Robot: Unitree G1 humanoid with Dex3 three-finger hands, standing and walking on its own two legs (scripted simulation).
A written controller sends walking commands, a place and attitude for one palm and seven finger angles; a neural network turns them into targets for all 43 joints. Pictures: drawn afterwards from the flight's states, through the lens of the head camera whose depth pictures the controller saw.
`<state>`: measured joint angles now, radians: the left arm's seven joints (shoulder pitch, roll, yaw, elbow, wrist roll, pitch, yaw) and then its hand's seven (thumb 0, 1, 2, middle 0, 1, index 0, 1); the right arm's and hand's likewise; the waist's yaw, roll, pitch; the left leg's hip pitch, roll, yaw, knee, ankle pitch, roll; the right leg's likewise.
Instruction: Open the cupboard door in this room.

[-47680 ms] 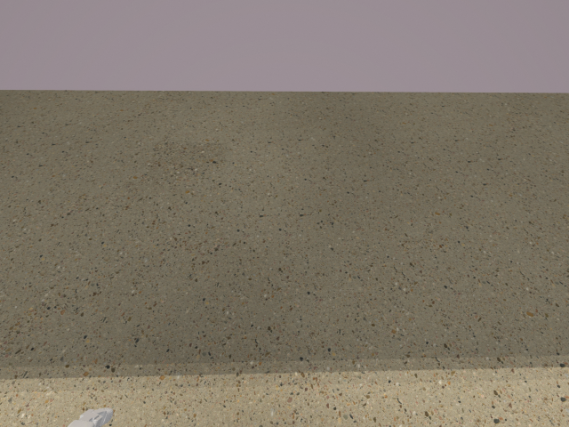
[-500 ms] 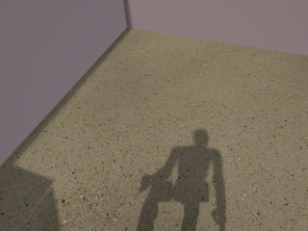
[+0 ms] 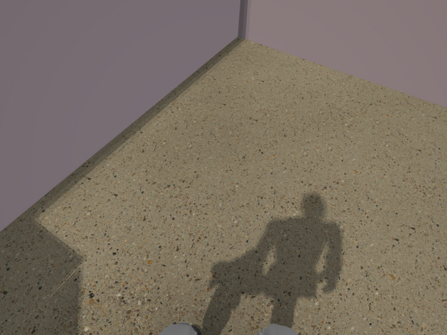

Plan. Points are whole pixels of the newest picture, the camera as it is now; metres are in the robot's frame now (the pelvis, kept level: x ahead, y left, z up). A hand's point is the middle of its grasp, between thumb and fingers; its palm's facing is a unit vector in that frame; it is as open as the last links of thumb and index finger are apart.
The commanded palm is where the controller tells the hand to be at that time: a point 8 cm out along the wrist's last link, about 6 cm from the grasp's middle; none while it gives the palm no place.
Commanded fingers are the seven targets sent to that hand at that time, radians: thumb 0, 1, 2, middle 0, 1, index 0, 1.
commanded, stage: turn to face it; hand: left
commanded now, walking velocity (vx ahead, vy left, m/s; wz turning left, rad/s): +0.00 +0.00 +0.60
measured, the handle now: out of the picture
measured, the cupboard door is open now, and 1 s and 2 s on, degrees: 48 48 48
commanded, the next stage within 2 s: none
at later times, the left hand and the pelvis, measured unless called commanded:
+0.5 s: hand out of the picture +0.05 +0.18 -0.18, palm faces +0.34 -0.91 -0.25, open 7.4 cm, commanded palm none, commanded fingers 0.00 0.90 0.90 -0.20 -0.30 -0.20 -0.30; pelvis +0.07 -0.04 -0.01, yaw +19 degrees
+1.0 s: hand out of the picture +0.05 +0.12 -0.16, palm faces +0.61 -0.76 -0.22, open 7.4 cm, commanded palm none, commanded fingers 0.00 0.90 0.90 -0.20 -0.30 -0.20 -0.30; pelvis +0.11 -0.08 +0.00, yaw +38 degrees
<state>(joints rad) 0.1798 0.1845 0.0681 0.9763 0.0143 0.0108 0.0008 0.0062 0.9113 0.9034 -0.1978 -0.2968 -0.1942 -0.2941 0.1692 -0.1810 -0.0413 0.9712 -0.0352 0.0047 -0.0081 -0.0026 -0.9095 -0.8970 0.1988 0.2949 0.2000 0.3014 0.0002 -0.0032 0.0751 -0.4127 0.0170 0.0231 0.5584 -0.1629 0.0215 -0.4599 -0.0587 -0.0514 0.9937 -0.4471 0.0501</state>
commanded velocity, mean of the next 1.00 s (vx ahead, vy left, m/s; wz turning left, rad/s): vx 0.00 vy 0.00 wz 0.60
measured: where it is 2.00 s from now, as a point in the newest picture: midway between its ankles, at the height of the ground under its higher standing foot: outside the picture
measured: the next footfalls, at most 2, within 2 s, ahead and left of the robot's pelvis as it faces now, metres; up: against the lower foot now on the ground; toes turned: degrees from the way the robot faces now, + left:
right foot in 0.10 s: +0.08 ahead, -0.16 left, +0.00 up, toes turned +1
left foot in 0.42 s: +0.09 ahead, +0.09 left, +0.00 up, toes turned +23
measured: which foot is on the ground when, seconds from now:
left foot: down 0.00-0.10, up 0.12-0.40, down 0.42-0.72, up 0.74-1.00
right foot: up 0.00-0.08, down 0.10-0.42, up 0.44-0.70, down 0.72-1.00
